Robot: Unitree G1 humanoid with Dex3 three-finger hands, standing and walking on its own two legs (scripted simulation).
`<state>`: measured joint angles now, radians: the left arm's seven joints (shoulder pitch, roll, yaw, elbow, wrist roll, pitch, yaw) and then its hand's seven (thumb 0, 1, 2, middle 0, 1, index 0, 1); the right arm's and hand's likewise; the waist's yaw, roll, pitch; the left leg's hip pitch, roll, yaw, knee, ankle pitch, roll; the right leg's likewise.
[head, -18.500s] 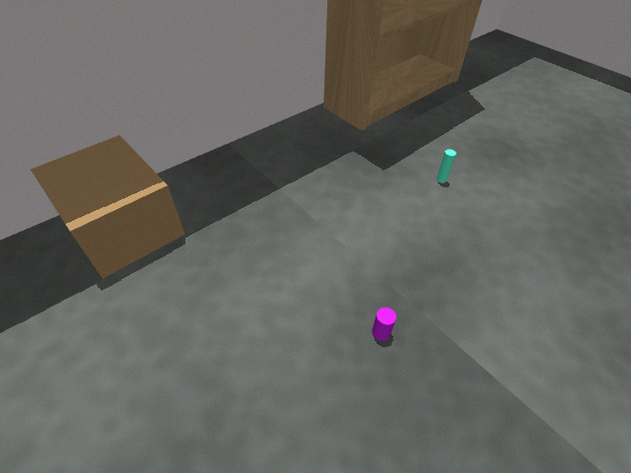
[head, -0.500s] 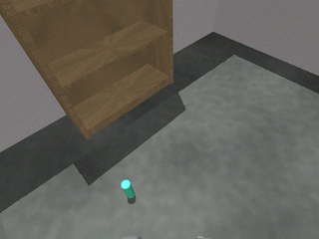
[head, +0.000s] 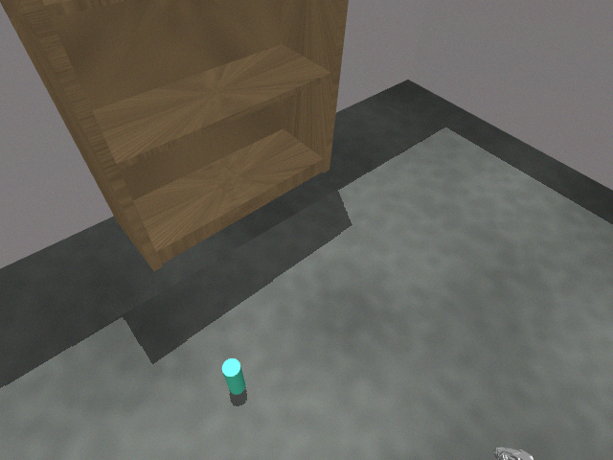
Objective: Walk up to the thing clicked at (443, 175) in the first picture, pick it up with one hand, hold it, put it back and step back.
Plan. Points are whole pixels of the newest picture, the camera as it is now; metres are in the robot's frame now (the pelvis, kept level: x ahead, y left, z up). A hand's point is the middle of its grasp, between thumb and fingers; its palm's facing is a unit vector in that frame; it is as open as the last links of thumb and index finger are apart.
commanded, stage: walk up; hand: left
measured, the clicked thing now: (234, 377) +0.45 +0.20 -0.67
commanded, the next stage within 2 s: stand in 0.96 s
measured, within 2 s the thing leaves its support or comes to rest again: neither
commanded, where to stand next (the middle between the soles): +0.09 +0.00 m, yaw -1 degrees
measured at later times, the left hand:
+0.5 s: hand out of the picture +0.09 +0.26 -0.13, palm faces -0.02 -0.93 -0.36, open 7.4 cm
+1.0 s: hand out of the picture +0.10 +0.26 -0.13, palm faces -0.03 -0.94 -0.35, open 7.4 cm
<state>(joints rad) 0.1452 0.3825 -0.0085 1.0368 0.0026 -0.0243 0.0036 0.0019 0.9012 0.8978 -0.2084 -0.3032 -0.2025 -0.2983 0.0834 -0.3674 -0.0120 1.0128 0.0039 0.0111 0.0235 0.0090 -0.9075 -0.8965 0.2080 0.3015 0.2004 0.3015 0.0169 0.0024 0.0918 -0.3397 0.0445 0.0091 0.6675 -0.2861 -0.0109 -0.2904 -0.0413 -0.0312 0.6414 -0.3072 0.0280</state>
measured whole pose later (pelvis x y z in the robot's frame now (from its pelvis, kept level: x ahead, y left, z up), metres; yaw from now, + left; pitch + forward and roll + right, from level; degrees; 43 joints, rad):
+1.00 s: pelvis +0.02 +0.00 +0.02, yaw +0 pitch -2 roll +0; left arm 0.08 0.35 0.01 1.15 0.01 -0.01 -0.01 0.00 0.90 0.90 -0.21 -0.30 -0.20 -0.30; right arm 0.08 -0.35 -0.02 1.16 -0.01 0.01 0.02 0.01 -0.91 -0.90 0.21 0.30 0.20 0.30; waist -0.01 0.01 0.05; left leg -0.17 0.02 0.03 0.36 -0.15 -0.01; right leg -0.14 -0.05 -0.02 0.36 -0.18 0.04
